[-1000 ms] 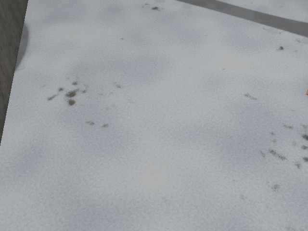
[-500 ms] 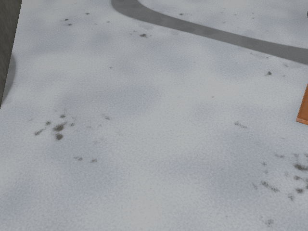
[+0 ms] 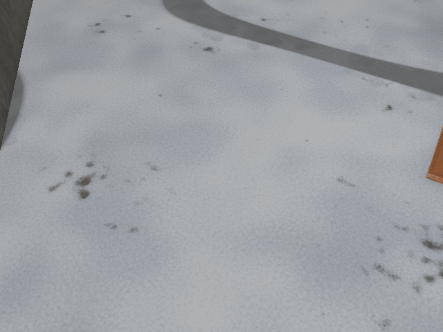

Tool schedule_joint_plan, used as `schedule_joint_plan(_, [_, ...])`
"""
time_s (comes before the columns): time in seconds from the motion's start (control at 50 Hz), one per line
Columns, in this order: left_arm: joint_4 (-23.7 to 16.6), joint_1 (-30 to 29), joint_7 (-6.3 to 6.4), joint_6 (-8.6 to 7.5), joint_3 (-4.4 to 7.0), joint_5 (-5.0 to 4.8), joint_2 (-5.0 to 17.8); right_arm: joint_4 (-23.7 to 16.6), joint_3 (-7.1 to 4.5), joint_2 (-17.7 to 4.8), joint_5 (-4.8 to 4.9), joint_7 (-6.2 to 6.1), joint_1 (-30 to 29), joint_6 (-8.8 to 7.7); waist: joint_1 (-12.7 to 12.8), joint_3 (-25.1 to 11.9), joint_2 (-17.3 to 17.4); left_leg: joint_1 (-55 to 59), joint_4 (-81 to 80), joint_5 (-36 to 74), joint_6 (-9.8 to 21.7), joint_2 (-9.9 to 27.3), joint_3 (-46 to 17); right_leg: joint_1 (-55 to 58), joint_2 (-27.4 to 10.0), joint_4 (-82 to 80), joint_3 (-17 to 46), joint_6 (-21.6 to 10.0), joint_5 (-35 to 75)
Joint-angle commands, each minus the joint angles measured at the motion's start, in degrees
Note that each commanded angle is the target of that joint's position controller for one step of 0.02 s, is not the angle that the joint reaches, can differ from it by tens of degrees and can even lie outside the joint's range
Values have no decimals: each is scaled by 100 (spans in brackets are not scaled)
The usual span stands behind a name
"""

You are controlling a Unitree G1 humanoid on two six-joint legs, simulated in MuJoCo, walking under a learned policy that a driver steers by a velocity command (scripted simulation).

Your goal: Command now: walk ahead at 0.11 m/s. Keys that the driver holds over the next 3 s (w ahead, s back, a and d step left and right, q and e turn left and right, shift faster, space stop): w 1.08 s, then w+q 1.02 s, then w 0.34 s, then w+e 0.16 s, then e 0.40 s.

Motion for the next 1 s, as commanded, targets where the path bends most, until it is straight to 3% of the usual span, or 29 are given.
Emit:
schedule_joint_plan(0.02, [-149, 182, -30, 8, 203, 39, 705, -77, -150, -652, -23, 6, 495, -23, -80, 549, 64, -766, -458, -1191, 484, 624, -879, -219, -459, -183, 815, -260, -1652])
schedule_joint_plan(0.04, [-216, 18, -76, 20, 208, 55, 705, -100, -158, -674, -30, -1, 558, -29, -164, 784, 151, -810, -637, -1888, 641, 776, -1158, -685, -408, -30, 793, -268, -2083])
schedule_joint_plan(0.08, [-429, -496, -182, -41, 155, 9, 516, -49, -246, -895, 25, -10, 798, -67, -359, 1212, 651, -488, -1385, -2566, 1004, 1446, -2026, -1625, -104, 809, 227, -144, -1505])
schedule_joint_plan(0.1, [-522, -648, -225, -95, 133, 66, 499, -34, -299, -1000, 16, 9, 782, -102, -343, 1395, 759, -322, -1569, -2424, 1167, 1810, -2301, -1951, -208, 1049, -36, -95, -1096])
schedule_joint_plan(0.12, [-552, -706, -255, -121, 147, 98, 545, -44, -335, -975, -12, 26, 766, -141, -337, 1376, 629, -140, -1518, -1896, 1244, 1954, -2324, -2067, -357, 1207, -9, -91, -991])
schedule_joint_plan(0.2, [-634, -509, -335, -182, 215, 43, 603, -14, -393, -988, -24, 131, 735, -286, -97, 1073, 300, -25, -1217, -304, 1193, 1870, -1759, -1539, -415, 1082, -64, -135, -932])
schedule_joint_plan(0.24, [-476, 144, -300, -212, 245, 31, 514, -81, -361, -933, 84, 126, 324, -315, 364, 896, 178, -1058, -592, 978, 905, 1423, -1055, 81, -142, 567, -203, -253, -796])
schedule_joint_plan(0.26, [-202, 1060, -231, -244, 346, 35, 707, -165, -293, -828, 80, 118, 80, -348, 790, 575, -197, -1875, 387, 1948, 677, 1082, -567, 1501, -215, 233, 208, -409, -839])
schedule_joint_plan(0.28, [-95, 1856, -134, -275, 537, 137, 1343, -438, -192, -591, 130, 145, -119, -366, 1086, 223, -1412, -3015, 2391, 1584, 265, 261, 196, 2471, -1468, -850, 2344, -886, -2211])
schedule_joint_plan(0.3, [-95, 1984, -141, -230, 532, 172, 1399, -603, -245, -763, 61, 115, -77, -348, 947, 78, -1712, -3780, 3820, -853, 221, -128, 72, 2546, -2447, -1508, 4062, -1288, -2145])
schedule_joint_plan(0.32, [-170, 1382, -150, -199, 402, 148, 1069, -703, -315, -929, -41, 136, -357, -335, 582, 291, -703, -3822, 4586, -722, 323, 248, -486, 1905, -2407, -1386, 3630, -1293, -1771])
schedule_joint_plan(0.34, [-310, 943, -164, -220, 369, 138, 1041, -718, -318, -841, -9, 227, -374, -352, 374, 443, -214, -3800, 4746, -284, 366, 427, -598, 1460, -2227, -1429, 3059, -1193, -1544])
schedule_joint_plan(0.36, [-359, 634, -175, -260, 341, 104, 1032, -757, -310, -762, -4, 285, -325, -354, 165, 412, 32, -3668, 4550, 78, 356, 603, -634, 1194, -2000, -1576, 2562, -992, -1408])
schedule_joint_plan(0.42, [-222, 630, -146, -389, 217, 43, 815, -768, -281, -592, -88, 380, -178, -170, -33, 450, -299, -3509, 4334, 460, 109, 731, -366, 834, -1573, -1872, 1627, -759, -492])
schedule_joint_plan(0.52, [5, 983, -154, -488, 213, 11, 900, -1303, -275, -610, -96, 404, -1377, -65, 129, 792, -281, -4125, 3201, 1207, -221, 830, -92, 999, -1356, -2110, 987, -810, 594])
schedule_joint_plan(0.58, [57, 959, -185, -507, 220, 30, 949, -1501, -238, -546, -48, 447, -1923, -39, 211, 908, -372, -3539, 2040, 1687, -189, 732, 85, 852, -1246, -2152, 626, -734, 1202])
schedule_joint_plan(0.64, [163, 1028, -157, -494, 223, 21, 1001, -1636, -263, -658, -55, 426, -2159, -30, 223, 910, -435, -3099, 1388, 1891, 37, 610, 189, 1266, -1427, -2048, 486, -635, 2078])
schedule_joint_plan(0.7, [186, 781, -100, -446, 245, 67, 1159, -1558, -362, -840, -79, 325, -1767, -65, -37, 533, -625, -2454, 1067, 1324, 344, 289, 263, 1919, -1510, -1080, 294, -460, 4274])
schedule_joint_plan(0.72, [205, 726, -71, -406, 257, 106, 1228, -1389, -418, -936, -91, 278, -1219, -83, -259, 210, -678, -1931, 954, 1082, 450, 120, 280, 2044, -1490, -374, 250, -387, 4881])
schedule_joint_plan(0.74, [190, 629, -48, -330, 268, 126, 1275, -1067, -488, -1034, -126, 222, -326, -130, -663, -265, -514, -929, 582, 1149, 570, -52, 341, 1868, -1311, 769, 98, -286, 4892])
schedule_joint_plan(0.76, [84, 664, -27, -299, 228, 119, 1173, -814, -598, -1358, -260, 142, 599, -183, -956, -872, -176, 577, 618, 762, 780, 622, -354, 784, -1115, 2267, 39, -211, 3389])
schedule_joint_plan(0.78, [-109, 1303, -94, -289, 82, -65, 485, -808, -731, -2002, -402, 103, 929, -205, -605, -1630, 1173, 2223, 367, 113, 1420, 2406, -3021, -1245, -154, 4537, -138, 15, -231])
schedule_joint_plan(0.8, [-57, 1229, -99, -303, 185, -36, 856, -847, -702, -1786, -147, 156, 584, -145, -530, -1866, 1137, 1994, -623, 66, 1644, 2636, -4550, -1947, 161, 5476, 635, -28, -1806])
schedule_joint_plan(0.82, [-212, 657, -111, -300, 236, 5, 1047, -942, -621, -1521, -52, 166, -132, -139, -268, -840, 576, 1134, -666, -184, 1443, 2367, -3445, -2322, -291, 5537, 740, -67, -1237])
schedule_joint_plan(0.84, [-245, 353, -155, -343, 215, 16, 1031, -967, -505, -1104, -31, 202, -434, -175, -217, -377, 130, 399, -855, 73, 1290, 2129, -2701, -2235, -513, 5177, 697, -92, -797])
schedule_joint_plan(0.86, [-239, 270, -184, -316, 203, 33, 946, -881, -450, -963, -12, 211, -492, -213, -65, -98, 61, -118, -1056, 335, 1079, 1858, -2183, -2010, -685, 4781, 670, -96, -630])
schedule_joint_plan(0.88, [-238, 346, -215, -237, 183, 105, 870, -768, -400, -830, 19, 199, -500, -251, 95, 68, 152, -549, -1207, 599, 918, 1632, -1789, -1728, -797, 4473, 666, -56, -559])
schedule_joint_plan(0.92, [-177, 449, -293, -101, 140, 189, 734, -606, -389, -829, 23, 195, -275, -331, 179, 142, 173, -772, -1392, 1007, 929, 1493, -1443, -1567, -820, 4278, 525, 19, -451])
schedule_joint_plan(1.0, [-425, -384, -356, 22, 133, 208, 791, -342, -404, -933, 35, 248, 141, -378, 77, 562, 152, -607, -1733, 1355, 994, 1366, -968, -2392, -1050, 3441, 334, 206, 181])
Next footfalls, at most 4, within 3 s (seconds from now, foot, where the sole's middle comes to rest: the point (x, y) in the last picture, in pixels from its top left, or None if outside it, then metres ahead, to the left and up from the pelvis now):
0.76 left None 0.47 0.09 -0.78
1.30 right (263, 269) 0.78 -0.10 -0.78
1.84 left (190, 216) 1.00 0.16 -0.78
2.40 right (182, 147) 1.38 0.21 -0.78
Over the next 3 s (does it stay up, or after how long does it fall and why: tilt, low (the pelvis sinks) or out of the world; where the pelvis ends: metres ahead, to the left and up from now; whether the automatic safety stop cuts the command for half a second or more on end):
stays up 1.39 0.34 -0.01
